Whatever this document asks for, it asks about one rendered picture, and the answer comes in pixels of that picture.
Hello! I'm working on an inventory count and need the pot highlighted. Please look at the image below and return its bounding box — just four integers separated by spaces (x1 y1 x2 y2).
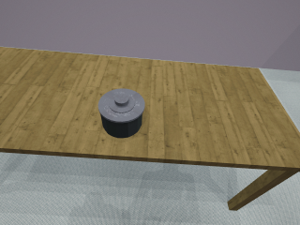
101 114 143 139

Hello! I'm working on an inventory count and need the lid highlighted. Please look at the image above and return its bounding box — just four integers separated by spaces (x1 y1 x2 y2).
97 88 145 124

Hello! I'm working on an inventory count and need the table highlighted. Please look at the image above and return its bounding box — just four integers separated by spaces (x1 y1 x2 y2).
0 47 300 211

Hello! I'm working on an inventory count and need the knob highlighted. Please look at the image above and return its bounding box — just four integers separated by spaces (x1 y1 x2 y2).
114 94 128 107

